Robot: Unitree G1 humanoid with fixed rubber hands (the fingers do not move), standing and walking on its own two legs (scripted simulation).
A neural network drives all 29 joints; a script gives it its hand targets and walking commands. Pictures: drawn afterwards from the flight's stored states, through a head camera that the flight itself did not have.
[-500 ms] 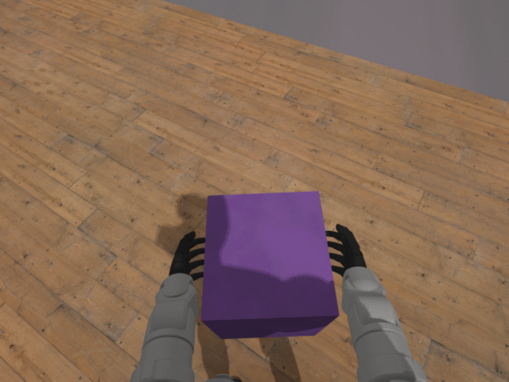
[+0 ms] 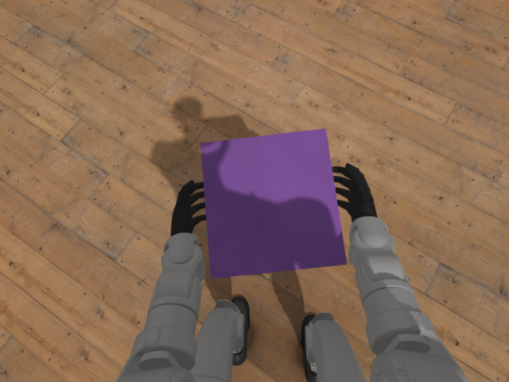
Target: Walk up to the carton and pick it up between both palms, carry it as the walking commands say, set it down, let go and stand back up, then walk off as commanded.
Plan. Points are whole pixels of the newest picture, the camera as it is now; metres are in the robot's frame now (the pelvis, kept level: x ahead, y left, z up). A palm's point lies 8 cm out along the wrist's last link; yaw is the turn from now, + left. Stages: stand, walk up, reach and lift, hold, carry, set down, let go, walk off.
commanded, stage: set down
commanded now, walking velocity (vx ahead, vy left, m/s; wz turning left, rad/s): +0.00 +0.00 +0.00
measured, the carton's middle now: (270, 210) +0.40 +0.02 -0.17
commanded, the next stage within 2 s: none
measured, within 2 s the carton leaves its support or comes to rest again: neither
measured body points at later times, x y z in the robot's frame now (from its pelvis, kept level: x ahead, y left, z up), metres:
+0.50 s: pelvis -0.01 -0.01 -0.05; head +0.27 +0.00 +0.30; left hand +0.37 +0.18 -0.20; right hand +0.43 -0.11 -0.19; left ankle +0.08 +0.10 -0.67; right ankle +0.04 -0.15 -0.67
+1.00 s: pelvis -0.03 -0.01 -0.12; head +0.30 +0.01 +0.19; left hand +0.42 +0.18 -0.28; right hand +0.48 -0.11 -0.27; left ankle +0.08 +0.10 -0.67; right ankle +0.04 -0.15 -0.67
